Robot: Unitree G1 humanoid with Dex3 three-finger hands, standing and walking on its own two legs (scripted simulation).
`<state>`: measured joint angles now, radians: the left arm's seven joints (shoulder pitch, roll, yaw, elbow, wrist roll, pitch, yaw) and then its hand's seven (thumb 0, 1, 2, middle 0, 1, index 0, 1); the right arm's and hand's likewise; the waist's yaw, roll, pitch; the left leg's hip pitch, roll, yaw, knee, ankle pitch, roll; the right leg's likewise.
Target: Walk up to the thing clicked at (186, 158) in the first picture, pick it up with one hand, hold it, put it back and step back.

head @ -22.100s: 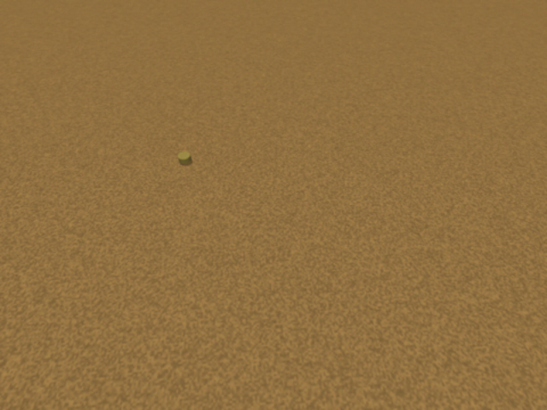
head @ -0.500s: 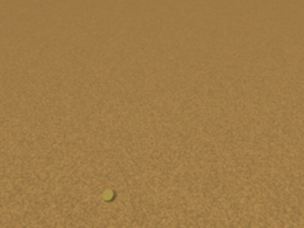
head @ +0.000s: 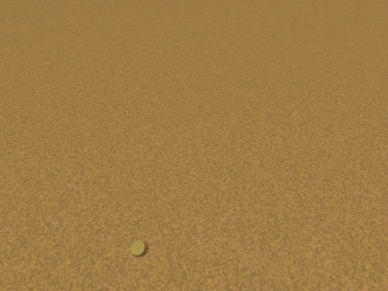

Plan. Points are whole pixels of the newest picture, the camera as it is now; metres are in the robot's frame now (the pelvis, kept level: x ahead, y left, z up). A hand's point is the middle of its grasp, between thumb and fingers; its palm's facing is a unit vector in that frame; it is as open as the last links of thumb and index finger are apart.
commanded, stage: stand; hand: left
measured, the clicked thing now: (138, 248) +0.47 +0.28 -0.77
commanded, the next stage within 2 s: walk up in 0.46 s
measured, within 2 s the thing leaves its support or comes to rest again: neither
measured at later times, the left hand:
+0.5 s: hand out of the picture +0.08 +0.26 -0.16, palm faces -0.01 -0.94 -0.35, open 7.4 cm
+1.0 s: hand out of the picture +0.10 +0.35 -0.17, palm faces -0.02 -0.93 -0.37, open 7.4 cm
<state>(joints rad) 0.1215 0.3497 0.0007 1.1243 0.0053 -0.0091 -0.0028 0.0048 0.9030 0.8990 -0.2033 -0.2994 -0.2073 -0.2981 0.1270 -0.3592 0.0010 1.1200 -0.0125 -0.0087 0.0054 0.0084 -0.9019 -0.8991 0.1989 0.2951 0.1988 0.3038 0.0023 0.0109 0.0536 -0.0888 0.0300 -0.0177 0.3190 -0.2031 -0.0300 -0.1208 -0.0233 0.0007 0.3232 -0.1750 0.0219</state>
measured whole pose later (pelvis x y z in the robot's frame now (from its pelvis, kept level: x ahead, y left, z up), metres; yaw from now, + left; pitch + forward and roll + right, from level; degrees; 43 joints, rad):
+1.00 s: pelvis +0.04 +0.08 -0.01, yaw +0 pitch -3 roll +0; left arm 0.16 0.39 0.03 1.04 0.00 0.02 0.01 0.01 0.90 0.90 -0.20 -0.30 -0.21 -0.30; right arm 0.21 -0.33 -0.03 0.97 -0.02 -0.02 0.00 0.01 -0.90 -0.90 0.20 0.30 0.20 0.30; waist 0.00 -0.03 0.13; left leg -0.13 -0.03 0.04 0.46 -0.28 0.05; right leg -0.27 0.00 0.04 0.65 -0.40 -0.02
